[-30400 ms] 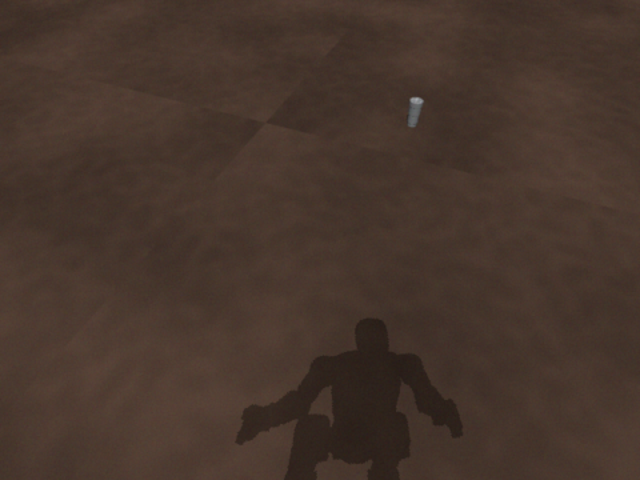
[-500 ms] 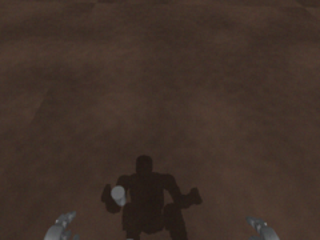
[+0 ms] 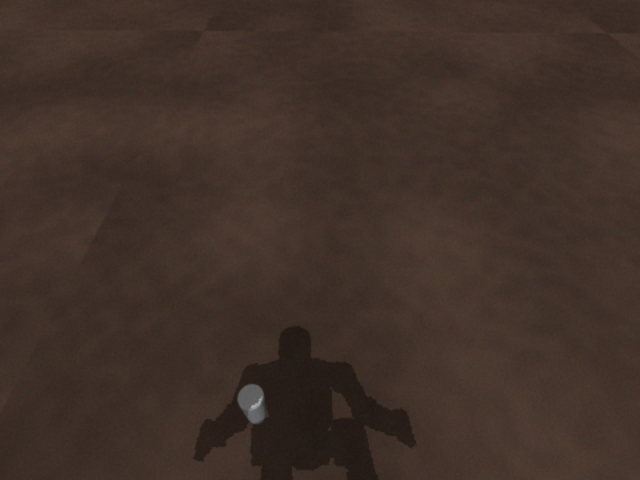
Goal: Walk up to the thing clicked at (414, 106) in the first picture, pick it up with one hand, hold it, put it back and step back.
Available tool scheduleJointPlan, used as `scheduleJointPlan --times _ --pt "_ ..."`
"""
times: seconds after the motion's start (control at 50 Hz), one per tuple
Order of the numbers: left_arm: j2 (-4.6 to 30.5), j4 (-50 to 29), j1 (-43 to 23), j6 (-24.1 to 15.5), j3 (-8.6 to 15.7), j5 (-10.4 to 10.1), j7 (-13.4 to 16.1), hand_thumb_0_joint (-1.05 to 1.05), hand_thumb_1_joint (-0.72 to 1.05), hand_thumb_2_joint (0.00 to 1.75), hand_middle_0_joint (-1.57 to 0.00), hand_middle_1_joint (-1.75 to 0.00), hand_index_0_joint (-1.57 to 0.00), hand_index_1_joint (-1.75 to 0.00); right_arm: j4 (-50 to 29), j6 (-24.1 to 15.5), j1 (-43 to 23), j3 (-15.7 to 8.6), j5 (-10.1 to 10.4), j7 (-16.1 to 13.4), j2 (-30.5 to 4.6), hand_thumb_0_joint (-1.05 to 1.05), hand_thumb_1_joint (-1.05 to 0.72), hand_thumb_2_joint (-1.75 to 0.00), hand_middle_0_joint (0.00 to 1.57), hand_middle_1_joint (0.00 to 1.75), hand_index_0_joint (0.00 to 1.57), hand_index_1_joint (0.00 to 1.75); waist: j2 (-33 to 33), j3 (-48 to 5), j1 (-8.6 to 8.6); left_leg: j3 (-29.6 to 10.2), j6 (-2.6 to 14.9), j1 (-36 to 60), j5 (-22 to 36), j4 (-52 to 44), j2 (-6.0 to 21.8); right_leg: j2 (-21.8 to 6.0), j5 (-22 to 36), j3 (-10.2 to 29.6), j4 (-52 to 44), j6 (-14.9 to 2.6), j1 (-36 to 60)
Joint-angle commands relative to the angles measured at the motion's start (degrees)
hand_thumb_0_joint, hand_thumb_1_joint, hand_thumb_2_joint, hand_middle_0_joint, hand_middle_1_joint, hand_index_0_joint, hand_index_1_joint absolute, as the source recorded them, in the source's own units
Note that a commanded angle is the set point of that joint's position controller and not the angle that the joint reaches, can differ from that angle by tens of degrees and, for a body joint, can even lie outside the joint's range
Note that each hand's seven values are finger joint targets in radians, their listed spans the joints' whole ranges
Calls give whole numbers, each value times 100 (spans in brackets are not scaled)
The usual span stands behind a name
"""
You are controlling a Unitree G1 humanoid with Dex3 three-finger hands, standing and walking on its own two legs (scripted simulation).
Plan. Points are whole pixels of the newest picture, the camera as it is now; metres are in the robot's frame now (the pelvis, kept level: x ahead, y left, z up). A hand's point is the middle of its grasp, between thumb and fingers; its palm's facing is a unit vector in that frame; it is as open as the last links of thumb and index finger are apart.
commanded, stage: stand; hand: left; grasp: from the side
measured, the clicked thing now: (253, 406) +0.46 +0.20 -0.70
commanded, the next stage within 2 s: step back in 1.46 s
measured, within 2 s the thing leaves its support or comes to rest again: neither
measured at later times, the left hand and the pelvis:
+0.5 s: hand out of the picture +0.04 +0.23 -0.16, palm faces -0.02 -0.94 -0.35, open 7.4 cm; pelvis +0.00 -0.01 +0.00, yaw +0 degrees
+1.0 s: hand out of the picture +0.11 +0.22 -0.15, palm faces -0.03 -0.94 -0.34, open 7.4 cm; pelvis +0.02 -0.02 +0.01, yaw -1 degrees
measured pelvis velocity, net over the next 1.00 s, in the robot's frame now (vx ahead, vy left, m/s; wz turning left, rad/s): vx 0.02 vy -0.02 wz -0.01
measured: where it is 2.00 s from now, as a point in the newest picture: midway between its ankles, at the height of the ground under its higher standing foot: outside the picture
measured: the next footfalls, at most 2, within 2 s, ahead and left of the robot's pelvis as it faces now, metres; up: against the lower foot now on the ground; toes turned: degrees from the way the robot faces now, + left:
none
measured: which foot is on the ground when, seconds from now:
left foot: down 0.00-1.00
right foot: down 0.00-1.00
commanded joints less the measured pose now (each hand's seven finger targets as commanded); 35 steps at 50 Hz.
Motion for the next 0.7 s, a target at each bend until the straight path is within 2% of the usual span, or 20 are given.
scheduleJointPlan --times 0.0,0.1,0.16,0.2,0.28,0.36,0.4,0.52,0.68 --pt "1135 -160 -320 -141 223 11 67 0 90 90 -20 -30 -20 -30 -187 -114 -230 -244 30 -93 -1210 0 -90 -90 20 30 20 30 -27 -171 -59 -773 23 205 -75 -843 673 -315 91 408 -644 -302 -227" --pt "1160 49 -302 -115 214 8 50 0 90 90 -20 -30 -20 -30 -67 -67 -347 -242 37 -73 -1237 0 -90 -90 20 30 20 30 27 -14 -20 -820 8 -42 -590 -1059 680 -292 -163 382 -742 -294 -170" --pt "1182 151 -239 -126 212 7 36 0 90 90 -20 -30 -20 -30 -33 -74 -409 -242 52 -65 -1273 0 -90 -90 20 30 20 30 32 -128 -4 -828 25 139 -520 -1047 711 -326 -84 409 -783 -302 -185" --pt "1198 164 -345 -139 211 9 38 0 90 90 -20 -30 -20 -30 18 -64 -345 -216 52 -55 -1183 0 -90 -90 20 30 20 30 -96 -87 -53 -772 3 134 -381 -1013 682 -351 -197 444 -850 -300 -248" --pt "1188 233 -338 -120 203 2 25 0 90 90 -20 -30 -20 -30 60 -49 -402 -222 50 -50 -1269 0 -90 -90 20 30 20 30 68 -71 -46 -800 10 67 -684 -1059 701 -324 -321 428 -880 -306 -280" --pt "1209 267 -366 -141 203 -11 17 0 90 90 -20 -30 -20 -30 94 -66 -399 -198 64 -42 -1250 0 -90 -90 20 30 20 30 -9 -134 -44 -761 2 171 -358 -1012 700 -365 -189 473 -915 -322 -255" --pt "1233 289 -404 -156 209 -15 21 0 90 90 -20 -30 -20 -30 113 -84 -386 -194 74 -45 -1264 0 -90 -90 20 30 20 30 -88 -240 -70 -713 0 346 -7 -924 710 -406 0 512 -937 -330 -224" --pt "1256 324 -460 -141 225 -39 13 0 90 90 -20 -30 -20 -30 180 -72 -347 -164 75 -52 -1286 0 -90 -90 20 30 20 30 -60 -162 -76 -688 -11 265 -27 -990 713 -374 98 483 -941 -325 -168" --pt "1242 308 -560 -142 242 -55 12 0 90 90 -20 -30 -20 -30 218 -107 -345 -143 79 -74 -1306 0 -90 -90 20 30 20 30 -108 -362 -76 -611 -34 546 663 -918 773 -411 661 522 -939 -320 -19"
